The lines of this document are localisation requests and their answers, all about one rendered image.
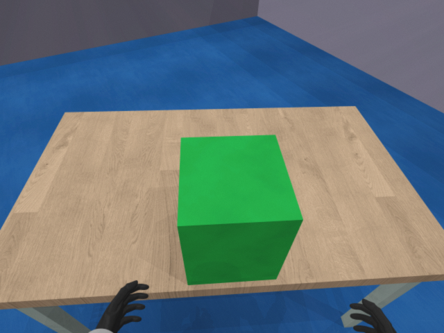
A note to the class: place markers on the robot left hand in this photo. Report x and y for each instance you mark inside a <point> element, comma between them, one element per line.
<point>114,316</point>

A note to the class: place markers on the robot right hand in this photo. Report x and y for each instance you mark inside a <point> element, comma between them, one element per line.
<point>377,319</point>

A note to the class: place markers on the carton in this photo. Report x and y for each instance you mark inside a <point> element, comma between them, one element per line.
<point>237,211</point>

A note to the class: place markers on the table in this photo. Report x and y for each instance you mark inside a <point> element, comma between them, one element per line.
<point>100,210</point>

